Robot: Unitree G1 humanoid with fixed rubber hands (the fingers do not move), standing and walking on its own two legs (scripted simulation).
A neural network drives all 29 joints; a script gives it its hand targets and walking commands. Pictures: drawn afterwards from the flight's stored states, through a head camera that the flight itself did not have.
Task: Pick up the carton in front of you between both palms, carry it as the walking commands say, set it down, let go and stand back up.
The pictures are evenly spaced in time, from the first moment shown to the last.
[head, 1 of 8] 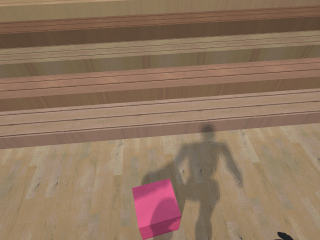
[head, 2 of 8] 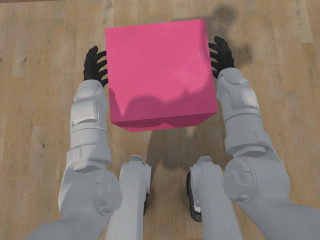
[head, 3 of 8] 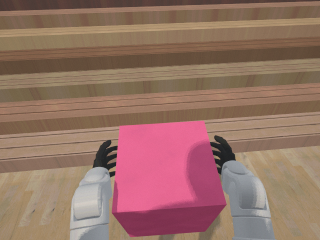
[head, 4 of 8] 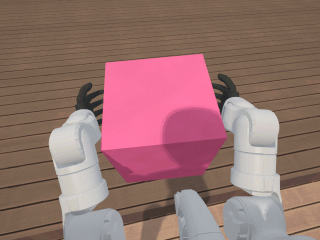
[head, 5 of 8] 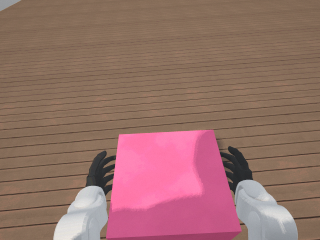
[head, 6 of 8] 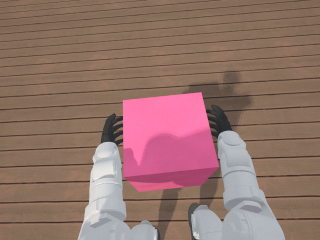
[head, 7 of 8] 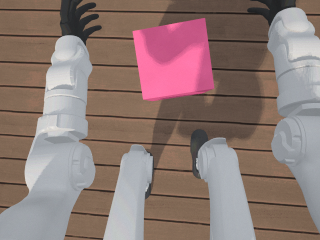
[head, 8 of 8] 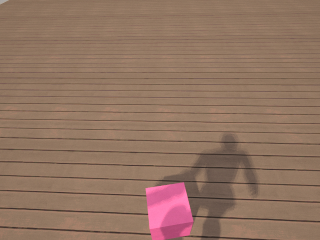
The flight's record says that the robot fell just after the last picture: no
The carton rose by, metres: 1.70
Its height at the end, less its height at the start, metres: +0.94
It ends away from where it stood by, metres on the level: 5.15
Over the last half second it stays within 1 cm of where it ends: yes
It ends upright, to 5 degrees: yes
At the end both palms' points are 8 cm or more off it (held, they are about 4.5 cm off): yes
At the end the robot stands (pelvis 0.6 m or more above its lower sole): yes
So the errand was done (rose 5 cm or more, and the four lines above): yes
